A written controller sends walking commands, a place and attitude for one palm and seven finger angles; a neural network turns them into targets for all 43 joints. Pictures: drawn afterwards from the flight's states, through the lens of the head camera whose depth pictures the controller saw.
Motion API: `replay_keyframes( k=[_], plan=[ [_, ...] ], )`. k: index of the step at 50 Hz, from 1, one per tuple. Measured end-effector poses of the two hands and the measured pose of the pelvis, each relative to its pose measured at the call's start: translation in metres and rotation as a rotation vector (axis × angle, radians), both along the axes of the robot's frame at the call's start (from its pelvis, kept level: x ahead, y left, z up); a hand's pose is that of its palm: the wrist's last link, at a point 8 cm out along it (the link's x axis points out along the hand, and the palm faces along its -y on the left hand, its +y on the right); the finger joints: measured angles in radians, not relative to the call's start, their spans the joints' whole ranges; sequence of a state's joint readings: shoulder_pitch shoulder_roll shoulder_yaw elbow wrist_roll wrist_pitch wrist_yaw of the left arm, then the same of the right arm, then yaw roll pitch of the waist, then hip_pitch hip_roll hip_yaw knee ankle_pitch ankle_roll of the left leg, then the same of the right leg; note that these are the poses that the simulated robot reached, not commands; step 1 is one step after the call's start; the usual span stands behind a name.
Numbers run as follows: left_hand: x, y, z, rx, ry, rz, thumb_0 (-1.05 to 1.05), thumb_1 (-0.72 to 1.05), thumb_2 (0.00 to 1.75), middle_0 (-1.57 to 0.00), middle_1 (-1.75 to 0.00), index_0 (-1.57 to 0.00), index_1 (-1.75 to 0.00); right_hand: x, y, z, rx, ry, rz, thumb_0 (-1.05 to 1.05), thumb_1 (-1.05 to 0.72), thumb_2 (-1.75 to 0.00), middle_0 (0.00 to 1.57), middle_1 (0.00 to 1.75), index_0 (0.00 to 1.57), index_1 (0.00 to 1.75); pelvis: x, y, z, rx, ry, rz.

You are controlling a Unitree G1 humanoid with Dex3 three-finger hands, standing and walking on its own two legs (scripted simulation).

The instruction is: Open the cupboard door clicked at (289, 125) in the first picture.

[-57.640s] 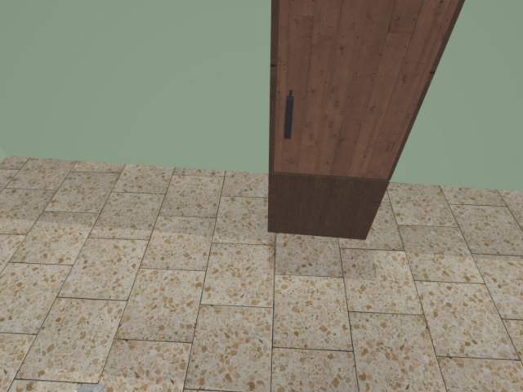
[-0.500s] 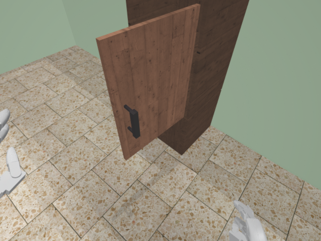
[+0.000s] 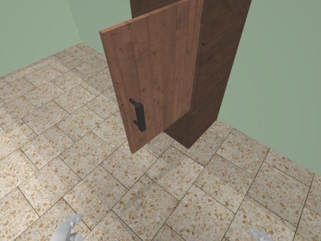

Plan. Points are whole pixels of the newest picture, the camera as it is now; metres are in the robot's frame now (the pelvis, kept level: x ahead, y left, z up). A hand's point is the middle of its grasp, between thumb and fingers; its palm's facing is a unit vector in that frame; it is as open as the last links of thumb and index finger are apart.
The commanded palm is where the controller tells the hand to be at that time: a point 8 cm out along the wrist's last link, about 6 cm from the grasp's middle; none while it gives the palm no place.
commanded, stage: let the arm hang, fingers relaxed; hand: left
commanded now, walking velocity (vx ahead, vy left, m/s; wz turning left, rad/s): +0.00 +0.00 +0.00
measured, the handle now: (137, 115) +0.56 +0.11 -0.07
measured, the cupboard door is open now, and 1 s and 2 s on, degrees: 86 86 86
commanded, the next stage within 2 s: look to check the result in 0.88 s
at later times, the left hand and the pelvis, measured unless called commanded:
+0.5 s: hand out of the picture +0.00 +0.21 -0.16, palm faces +0.02 -0.95 -0.30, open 7.4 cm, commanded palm none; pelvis +0.00 -0.01 +0.01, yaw +1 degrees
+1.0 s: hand out of the picture +0.09 +0.20 -0.15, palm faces -0.01 -0.95 -0.30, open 7.4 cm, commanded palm none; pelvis +0.02 -0.02 +0.01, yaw +0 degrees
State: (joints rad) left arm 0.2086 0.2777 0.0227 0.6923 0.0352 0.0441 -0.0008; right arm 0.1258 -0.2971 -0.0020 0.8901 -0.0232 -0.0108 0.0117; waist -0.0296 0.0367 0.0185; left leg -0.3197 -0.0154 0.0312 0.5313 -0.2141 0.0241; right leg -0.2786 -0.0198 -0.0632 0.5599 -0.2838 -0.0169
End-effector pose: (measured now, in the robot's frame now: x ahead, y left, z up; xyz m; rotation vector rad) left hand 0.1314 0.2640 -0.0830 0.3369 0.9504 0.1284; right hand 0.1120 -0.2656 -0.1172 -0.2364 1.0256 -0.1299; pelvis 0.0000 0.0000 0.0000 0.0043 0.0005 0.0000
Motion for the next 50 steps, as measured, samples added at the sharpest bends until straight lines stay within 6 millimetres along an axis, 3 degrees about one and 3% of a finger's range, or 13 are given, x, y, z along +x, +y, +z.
replay_keyframes(
  k=[4,9,12,16,22,32,37,43,50],
  plan=[
    [-0.069,-0.040,-0.046,-0.129,0.276,0.041,0.02,0.90,0.90,-0.20,-0.30,-0.20,-0.30,-0.039,-0.006,-0.002,-0.026,0.151,-0.028,0.01,-0.91,-0.90,0.20,0.30,0.20,0.30,-0.002,-0.005,0.004,-0.003,-0.011,0.000],
    [-0.136,-0.045,-0.058,-0.151,0.457,0.147,0.01,0.95,0.90,-0.21,-0.30,-0.20,-0.30,-0.084,-0.008,-0.005,-0.037,0.329,-0.052,0.01,-0.91,-0.90,0.20,0.30,0.20,0.30,-0.001,-0.011,0.008,-0.012,-0.015,0.011],
    [-0.161,-0.040,-0.054,-0.135,0.520,0.191,0.01,0.94,0.90,-0.21,-0.30,-0.20,-0.30,-0.102,-0.005,-0.007,-0.027,0.393,-0.065,0.01,-0.91,-0.90,0.20,0.30,0.20,0.30,-0.001,-0.013,0.009,-0.015,-0.018,0.016],
    [-0.175,-0.029,-0.048,-0.097,0.553,0.221,0.01,0.93,0.90,-0.21,-0.30,-0.20,-0.30,-0.112,0.002,-0.012,-0.003,0.425,-0.077,0.01,-0.91,-0.90,0.20,0.30,0.20,0.30,0.000,-0.014,0.010,-0.016,-0.023,0.017],
    [-0.156,-0.013,-0.040,-0.046,0.502,0.221,0.01,0.91,0.90,-0.20,-0.30,-0.20,-0.30,-0.105,0.010,-0.019,0.033,0.396,-0.078,0.01,-0.91,-0.90,0.20,0.30,0.20,0.30,0.002,-0.013,0.011,-0.013,-0.028,0.014],
    [-0.079,-0.010,-0.031,-0.031,0.304,0.160,0.01,0.91,0.90,-0.20,-0.30,-0.20,-0.30,-0.070,0.009,-0.019,0.044,0.294,-0.062,0.00,-0.91,-0.90,0.20,0.30,0.20,0.30,0.007,-0.013,0.012,-0.004,-0.035,0.013],
    [-0.052,-0.016,-0.027,-0.040,0.242,0.131,0.01,0.90,0.90,-0.20,-0.30,-0.20,-0.30,-0.056,0.000,-0.015,0.029,0.257,-0.058,0.00,-0.91,-0.90,0.20,0.30,0.20,0.30,0.010,-0.015,0.013,-0.002,-0.036,0.012],
    [-0.042,-0.019,-0.026,-0.042,0.233,0.117,0.01,0.90,0.90,-0.20,-0.30,-0.20,-0.30,-0.047,-0.012,-0.010,0.005,0.247,-0.058,0.00,-0.91,-0.90,0.20,0.30,0.20,0.30,0.013,-0.018,0.014,-0.001,-0.034,0.011],
    [-0.050,-0.017,-0.027,-0.028,0.281,0.129,0.01,0.90,0.90,-0.20,-0.30,-0.20,-0.30,-0.045,-0.026,-0.007,-0.020,0.266,-0.062,0.00,-0.91,-0.90,0.20,0.30,0.20,0.30,0.019,-0.022,0.015,0.000,-0.030,0.008]
  ],
)
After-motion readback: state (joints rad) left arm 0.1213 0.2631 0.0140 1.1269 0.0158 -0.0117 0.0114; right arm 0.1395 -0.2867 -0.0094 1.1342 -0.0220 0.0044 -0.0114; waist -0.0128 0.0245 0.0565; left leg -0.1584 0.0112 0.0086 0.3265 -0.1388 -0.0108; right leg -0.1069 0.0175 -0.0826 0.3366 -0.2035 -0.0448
